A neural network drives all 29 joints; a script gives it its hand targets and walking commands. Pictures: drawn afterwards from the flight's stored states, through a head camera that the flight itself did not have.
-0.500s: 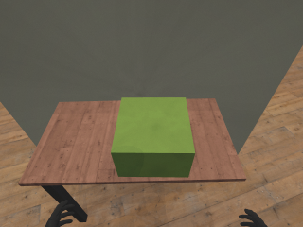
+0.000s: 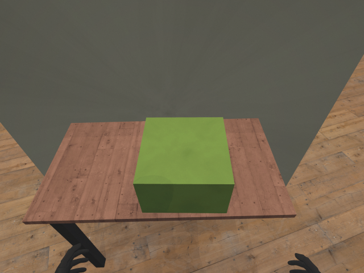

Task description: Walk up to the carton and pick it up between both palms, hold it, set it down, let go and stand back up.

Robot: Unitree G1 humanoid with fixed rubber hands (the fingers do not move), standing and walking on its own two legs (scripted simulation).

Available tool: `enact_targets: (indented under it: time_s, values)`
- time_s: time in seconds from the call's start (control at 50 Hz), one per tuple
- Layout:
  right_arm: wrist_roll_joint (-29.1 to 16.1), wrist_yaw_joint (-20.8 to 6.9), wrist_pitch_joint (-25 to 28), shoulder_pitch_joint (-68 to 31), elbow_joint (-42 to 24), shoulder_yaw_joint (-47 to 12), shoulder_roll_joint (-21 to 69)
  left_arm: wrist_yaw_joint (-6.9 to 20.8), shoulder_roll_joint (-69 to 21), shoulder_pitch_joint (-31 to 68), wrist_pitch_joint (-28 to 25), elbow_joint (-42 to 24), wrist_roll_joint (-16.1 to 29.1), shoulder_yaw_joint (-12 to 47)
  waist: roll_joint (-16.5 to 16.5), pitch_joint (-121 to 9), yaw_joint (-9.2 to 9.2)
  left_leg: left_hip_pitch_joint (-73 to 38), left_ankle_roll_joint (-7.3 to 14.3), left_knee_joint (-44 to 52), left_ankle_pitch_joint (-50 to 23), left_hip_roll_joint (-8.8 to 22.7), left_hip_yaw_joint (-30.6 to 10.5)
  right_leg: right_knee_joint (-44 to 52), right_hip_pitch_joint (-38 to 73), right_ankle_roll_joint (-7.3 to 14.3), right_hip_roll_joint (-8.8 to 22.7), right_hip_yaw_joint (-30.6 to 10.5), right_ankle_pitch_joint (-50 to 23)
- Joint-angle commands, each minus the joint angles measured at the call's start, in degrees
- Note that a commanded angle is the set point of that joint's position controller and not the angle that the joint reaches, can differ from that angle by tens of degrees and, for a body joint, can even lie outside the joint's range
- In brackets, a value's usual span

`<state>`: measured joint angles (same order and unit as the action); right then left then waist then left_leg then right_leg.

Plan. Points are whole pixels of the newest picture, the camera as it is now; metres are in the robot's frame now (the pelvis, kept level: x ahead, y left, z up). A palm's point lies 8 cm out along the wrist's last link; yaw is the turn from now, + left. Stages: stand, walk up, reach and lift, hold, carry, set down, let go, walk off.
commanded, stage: stand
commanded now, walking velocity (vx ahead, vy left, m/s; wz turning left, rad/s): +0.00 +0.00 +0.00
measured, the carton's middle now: (184, 162) +0.46 +0.03 -0.08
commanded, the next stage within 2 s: none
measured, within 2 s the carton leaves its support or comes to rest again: neither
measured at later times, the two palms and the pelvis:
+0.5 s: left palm out of the picture +0.13 +0.29 -0.08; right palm out of the picture +0.12 -0.27 -0.10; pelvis +0.00 +0.00 +0.00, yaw +0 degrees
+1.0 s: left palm out of the picture +0.12 +0.29 -0.09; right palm out of the picture +0.12 -0.27 -0.11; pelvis -0.01 +0.00 +0.00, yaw +0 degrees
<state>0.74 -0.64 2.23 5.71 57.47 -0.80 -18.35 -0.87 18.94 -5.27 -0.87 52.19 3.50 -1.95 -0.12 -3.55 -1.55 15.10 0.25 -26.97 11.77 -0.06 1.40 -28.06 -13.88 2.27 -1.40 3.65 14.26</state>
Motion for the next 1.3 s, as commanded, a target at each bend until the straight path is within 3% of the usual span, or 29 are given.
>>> enact_targets:
  time_s: [0.0,0.06,0.1,0.14,0.18,0.3,0.34,0.36,0.5,0.54,0.56,0.58,0.66,0.74,0.78,0.8,0.82,0.86,0.92,0.96,1.0,1.02,1.06,1.1,1.16,1.18,1.22,1.24,1.28]
  values:
    - [0.8,0.8,1.4,-1.0,-2.1,3.7,-13.0,0.7,11.7,-0.3,-2.8,1.7,-5.3,-1.8,-0.8,-2.4,1.12,-5.0,2.7,7.8,-4.5,7.1,-8.2,9.8,5.3,0.3,9.5,-10.3,-6.4]
    - [0.0,0.4,1.4,-1.4,-2.4,3.2,-12.1,0.5,12.9,-0.2,-2.7,1.2,-5.7,-2.6,2.9,-5.8,1.28,-5.1,2.2,7.8,-7.3,7.5,-8.5,9.0,8.5,0.8,10.3,-10.0,-10.6]
    - [-0.1,0.9,1.1,-1.5,-2.1,3.5,-12.6,0.6,13.1,0.5,-2.9,1.5,-5.8,-2.1,-0.2,-5.7,1.13,-7.7,1.7,7.2,-9.6,7.4,-8.5,8.2,5.9,0.3,9.4,-9.4,-10.4]
    - [0.4,0.8,1.1,-4.4,-3.1,2.8,-12.0,0.7,11.0,-0.4,-2.7,1.0,-5.2,-2.2,5.5,-7.7,-0.1,-7.9,2.1,5.3,-11.9,8.2,-7.6,7.2,6.9,0.5,8.9,-8.1,-12.1]
    - [-0.1,0.9,1.4,-1.9,-3.5,3.2,-11.5,0.4,10.7,0.5,-3.0,1.3,-5.8,-1.6,-0.4,-5.2,1.96,-7.5,2.1,6.0,-10.5,7.8,-8.5,8.5,6.3,0.0,9.6,-8.6,-13.2]
    - [0.7,1.2,1.0,0.5,-2.1,3.1,-12.7,0.3,12.2,-1.3,-2.7,2.7,-5.3,-1.5,2.1,-3.9,1.46,-6.1,2.0,7.8,-6.8,7.9,-8.2,8.9,5.9,0.1,9.5,-8.6,-8.2]
    - [0.8,0.8,1.1,-2.5,-2.3,3.0,-12.1,0.4,11.1,-0.3,-2.8,1.7,-5.2,-1.7,3.5,-5.7,-0.55,-6.0,2.4,7.5,-8.0,7.9,-8.5,9.0,7.1,0.3,9.7,-8.4,-8.5]
    - [0.2,1.1,1.2,-3.5,-3.0,3.0,-12.8,0.4,12.2,1.1,-2.8,2.2,-5.7,-1.7,1.8,-3.5,1.27,-5.2,2.1,7.5,-8.6,7.8,-8.8,8.7,5.9,0.2,9.4,-9.1,-9.7]
    - [0.3,0.7,0.9,-1.0,-1.6,3.2,-13.2,0.5,13.2,1.7,-2.8,2.2,-5.8,-2.2,1.2,-4.7,2.48,-5.4,2.1,7.2,-2.5,7.0,-7.7,9.9,5.3,0.1,8.8,-9.0,-5.8]
    - [0.5,0.8,1.0,-1.4,-1.6,3.0,-13.4,1.1,11.4,2.5,-2.4,2.1,-5.0,-1.6,3.8,-1.2,2.28,-4.2,2.8,8.3,-1.9,7.4,-8.1,10.5,3.7,0.2,9.6,-9.9,-3.6]
    - [0.7,0.5,1.0,-2.7,-2.6,3.0,-11.3,1.0,12.9,-0.1,-2.6,2.7,-5.5,-1.7,0.6,-1.9,1.13,-5.2,2.6,7.4,-3.0,7.3,-7.5,10.6,4.3,0.1,9.3,-9.0,-4.6]
    - [0.2,0.7,1.3,-1.3,-2.1,3.1,-13.3,1.0,12.0,0.4,-3.2,3.0,-5.7,-1.6,2.6,-4.0,2.1,-6.9,2.1,6.4,-5.8,7.5,-7.6,10.5,4.3,0.0,9.7,-10.0,-7.3]
    - [0.3,0.7,1.0,-1.6,-1.8,2.5,-11.5,0.7,12.8,0.1,-2.6,2.3,-5.4,-2.1,-0.8,-2.4,1.61,-5.3,3.2,7.8,-5.8,7.9,-8.1,10.7,6.7,0.7,9.9,-9.8,-11.2]
    - [0.7,0.6,1.1,-1.0,-1.9,2.3,-11.4,0.1,13.4,-0.5,-2.6,2.8,-5.0,-2.0,3.4,-5.2,2.25,-7.8,1.9,6.7,-8.8,8.0,-7.6,9.1,6.9,0.6,10.1,-10.2,-11.4]
    - [0.4,1.0,1.3,-1.7,-1.6,2.7,-13.3,0.4,11.1,-1.6,-2.7,2.7,-4.7,-1.7,2.3,-4.6,-0.32,-4.6,2.4,6.8,-9.6,8.0,-8.3,9.4,9.4,0.5,10.0,-9.2,-11.9]
    - [0.4,1.2,1.1,-3.0,-1.8,3.0,-12.2,0.2,12.0,0.9,-2.4,3.0,-5.4,-1.8,-0.3,-4.5,1.57,-5.5,2.0,7.1,-8.3,7.7,-7.8,9.4,8.8,0.6,10.0,-9.6,-13.5]
    - [0.4,1.3,1.1,-0.6,-1.1,2.8,-11.8,0.2,12.5,0.5,-2.4,3.0,-5.1,-1.7,-0.6,-5.1,0.4,-5.2,2.5,8.0,-10.2,7.9,-8.4,8.4,9.2,0.7,10.1,-8.1,-13.2]
    - [0.6,1.0,1.6,-1.5,-1.4,3.2,-13.7,0.1,13.8,0.8,-2.5,4.0,-5.6,-2.3,4.6,-2.9,1.25,-6.8,2.5,7.5,-10.1,7.7,-7.5,9.1,5.8,0.5,9.8,-9.6,-10.6]
    - [0.6,1.0,0.6,-2.8,-1.8,2.8,-12.8,0.4,11.7,1.5,-2.6,3.4,-5.4,-1.8,-0.3,-0.4,0.67,-4.5,2.4,8.0,-4.1,7.7,-8.4,10.8,4.6,0.2,9.3,-9.3,-5.7]
    - [0.6,0.8,0.9,-2.4,-2.0,3.4,-12.8,0.6,11.8,-0.5,-3.1,3.1,-5.3,-2.1,2.2,-5.0,0.27,-5.7,2.6,6.7,-4.5,7.5,-7.3,11.7,8.0,0.8,10.8,-10.7,-6.5]
    - [-0.2,0.9,1.2,-2.2,-1.5,2.6,-12.0,0.6,12.4,0.4,-2.7,4.0,-5.5,-2.5,-1.0,-3.0,0.71,-5.3,2.6,7.5,-5.4,7.1,-7.9,10.3,6.8,0.7,10.0,-10.7,-9.9]
    - [0.5,0.7,0.9,-2.1,-1.7,2.0,-11.2,0.4,11.9,2.2,-2.5,3.1,-5.5,-1.7,2.4,-2.8,0.99,-4.4,2.0,7.5,-7.6,7.7,-7.2,10.4,7.3,0.6,10.5,-10.2,-11.7]
    - [0.1,0.9,1.4,-0.6,-0.5,2.8,-14.2,0.8,12.8,1.2,-2.7,3.7,-5.6,-2.2,-0.2,-2.9,1.65,-7.3,2.1,7.9,-6.3,7.9,-8.1,10.3,6.5,0.1,10.0,-9.3,-10.9]
    - [0.3,0.4,1.2,0.0,-1.1,2.6,-13.5,0.2,12.8,2.1,-2.7,3.5,-5.6,-2.3,2.0,-3.5,2.9,-6.4,2.5,7.7,-6.4,7.7,-8.5,10.6,6.4,0.0,9.6,-9.7,-9.5]
    - [0.0,0.3,1.0,-3.0,-1.2,2.5,-12.2,0.2,12.0,0.8,-3.1,2.9,-5.0,-1.9,3.5,-2.7,1.06,-4.1,2.4,7.9,-5.0,7.7,-8.6,10.2,6.6,0.0,10.1,-9.7,-8.2]
    - [-0.6,0.0,1.1,-1.4,-1.0,2.4,-11.6,0.3,13.3,3.5,-2.7,3.4,-5.4,-1.9,0.5,-2.3,2.7,-4.4,2.2,7.8,-3.3,7.5,-8.1,11.0,5.4,0.1,10.3,-10.4,-4.7]
    - [-0.1,0.2,0.8,-3.3,-1.4,2.3,-12.6,0.8,13.3,0.9,-2.7,3.3,-5.2,-1.9,-1.2,-2.0,0.38,-4.4,2.6,8.1,-3.7,7.2,-8.7,11.2,5.5,0.5,10.1,-9.9,-3.0]
    - [0.4,0.5,1.1,-2.6,-1.5,2.5,-12.1,0.5,11.2,-0.6,-2.7,3.2,-4.9,-1.3,3.7,-0.8,0.76,-4.6,2.7,7.6,-4.7,7.1,-8.5,11.5,5.3,0.4,10.5,-11.2,-6.6]
    - [0.8,0.6,0.9,-2.0,-1.0,2.5,-13.2,0.4,13.7,1.8,-2.7,3.8,-5.5,-2.3,2.2,-0.8,1.32,-3.0,3.0,7.9,-1.8,7.3,-9.2,11.6,5.9,0.2,10.2,-10.8,-4.3]
